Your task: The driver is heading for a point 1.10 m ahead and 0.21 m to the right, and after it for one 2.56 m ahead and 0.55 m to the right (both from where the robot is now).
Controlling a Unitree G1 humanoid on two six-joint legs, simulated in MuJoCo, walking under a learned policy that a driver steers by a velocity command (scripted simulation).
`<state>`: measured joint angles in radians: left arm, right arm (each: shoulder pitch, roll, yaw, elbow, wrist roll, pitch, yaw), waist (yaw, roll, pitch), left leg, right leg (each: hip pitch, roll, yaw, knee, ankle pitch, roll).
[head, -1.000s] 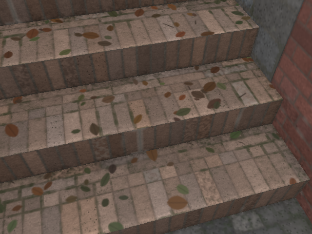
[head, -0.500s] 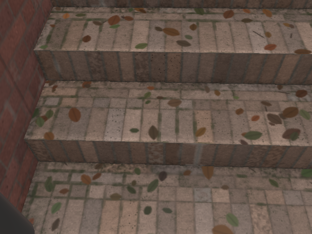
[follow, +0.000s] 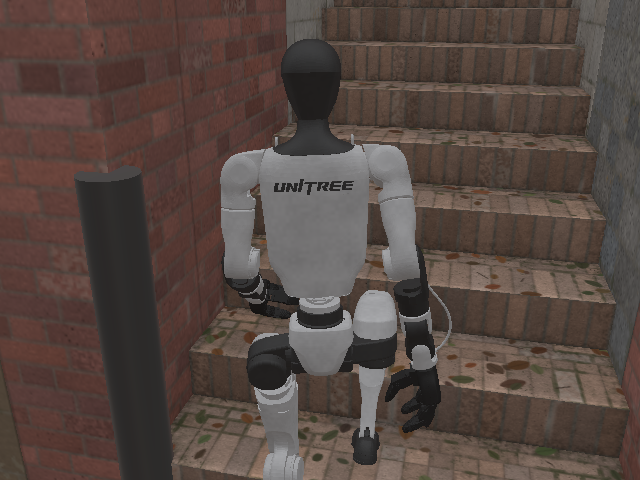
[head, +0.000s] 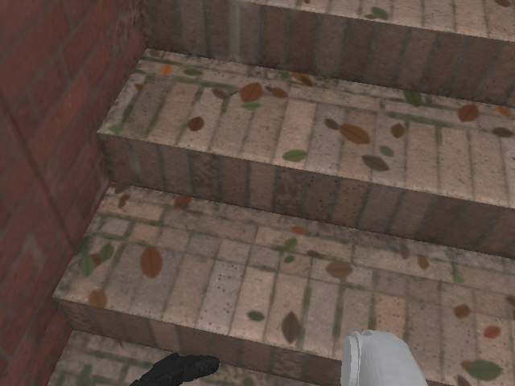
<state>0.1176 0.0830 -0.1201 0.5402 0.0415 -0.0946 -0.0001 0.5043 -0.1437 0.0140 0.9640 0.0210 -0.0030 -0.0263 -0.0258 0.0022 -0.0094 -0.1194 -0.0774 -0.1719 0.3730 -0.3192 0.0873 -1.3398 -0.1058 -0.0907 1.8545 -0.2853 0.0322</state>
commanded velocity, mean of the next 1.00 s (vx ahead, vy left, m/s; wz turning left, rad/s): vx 0.50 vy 0.00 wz -0.07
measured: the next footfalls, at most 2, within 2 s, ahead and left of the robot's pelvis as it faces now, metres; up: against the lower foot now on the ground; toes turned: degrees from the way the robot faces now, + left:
right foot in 0.10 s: +0.24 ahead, -0.12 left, +0.17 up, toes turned -4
left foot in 0.64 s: +0.59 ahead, +0.10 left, +0.33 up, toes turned +5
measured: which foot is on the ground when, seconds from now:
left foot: down 0.00-0.10, up 0.12-0.62, down 0.64-1.00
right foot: up 0.00-0.08, down 0.10-0.66, up 0.68-1.00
